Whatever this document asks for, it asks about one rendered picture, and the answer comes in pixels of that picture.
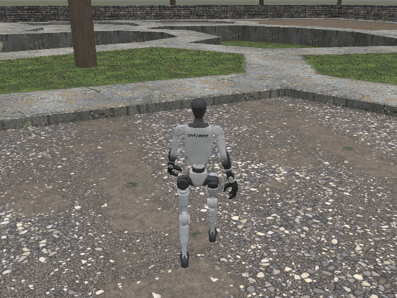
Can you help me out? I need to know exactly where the robot right forearm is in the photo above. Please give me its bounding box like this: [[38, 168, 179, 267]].
[[222, 151, 236, 183]]

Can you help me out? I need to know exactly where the right robot hand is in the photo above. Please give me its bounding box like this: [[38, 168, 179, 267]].
[[223, 181, 238, 199]]

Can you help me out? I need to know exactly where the right robot upper arm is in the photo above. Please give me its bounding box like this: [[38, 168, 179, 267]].
[[212, 125, 227, 161]]

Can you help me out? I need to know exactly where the robot right thigh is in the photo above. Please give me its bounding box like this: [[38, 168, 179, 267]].
[[207, 173, 219, 209]]

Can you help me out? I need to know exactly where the left robot upper arm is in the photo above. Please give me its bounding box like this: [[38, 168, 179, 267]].
[[170, 125, 186, 157]]

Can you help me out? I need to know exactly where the humanoid robot torso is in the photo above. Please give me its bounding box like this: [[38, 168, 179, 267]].
[[184, 123, 213, 186]]

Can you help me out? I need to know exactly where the left robot hand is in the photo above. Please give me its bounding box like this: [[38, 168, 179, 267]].
[[167, 165, 182, 176]]

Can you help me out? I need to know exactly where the robot left forearm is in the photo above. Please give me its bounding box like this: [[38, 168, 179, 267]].
[[167, 149, 177, 168]]

